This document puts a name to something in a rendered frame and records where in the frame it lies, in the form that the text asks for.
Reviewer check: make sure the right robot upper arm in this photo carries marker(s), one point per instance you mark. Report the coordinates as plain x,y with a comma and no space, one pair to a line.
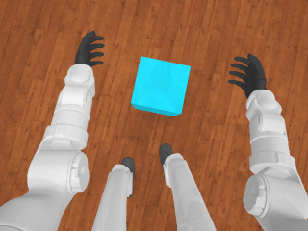
278,204

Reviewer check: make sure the left robot hand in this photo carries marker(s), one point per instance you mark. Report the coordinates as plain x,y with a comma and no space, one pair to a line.
83,55

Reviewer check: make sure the left robot thigh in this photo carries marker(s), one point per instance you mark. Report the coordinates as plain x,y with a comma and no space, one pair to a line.
112,210

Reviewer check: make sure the carton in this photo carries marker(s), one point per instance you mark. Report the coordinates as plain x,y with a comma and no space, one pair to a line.
160,86

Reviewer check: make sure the right robot forearm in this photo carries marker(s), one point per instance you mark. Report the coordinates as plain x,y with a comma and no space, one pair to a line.
270,152

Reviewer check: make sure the right robot hand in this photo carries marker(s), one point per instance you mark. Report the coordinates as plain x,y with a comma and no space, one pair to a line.
255,75

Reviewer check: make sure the left robot upper arm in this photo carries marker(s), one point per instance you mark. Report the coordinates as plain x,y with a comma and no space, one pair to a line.
55,176

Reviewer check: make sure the left robot forearm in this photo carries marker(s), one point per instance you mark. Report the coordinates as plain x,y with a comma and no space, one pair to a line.
68,129

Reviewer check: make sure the robot right shin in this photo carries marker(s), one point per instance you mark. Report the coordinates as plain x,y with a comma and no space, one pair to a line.
174,156

